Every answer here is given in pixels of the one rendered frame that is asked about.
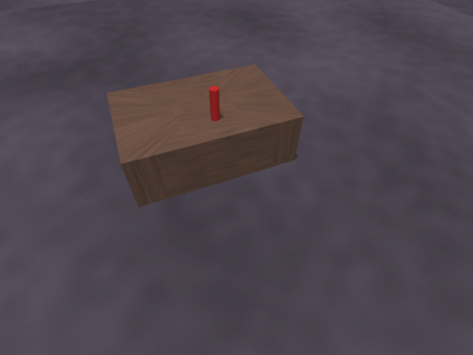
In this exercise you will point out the can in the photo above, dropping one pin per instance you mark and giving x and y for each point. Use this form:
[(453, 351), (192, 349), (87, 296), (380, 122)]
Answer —
[(214, 103)]

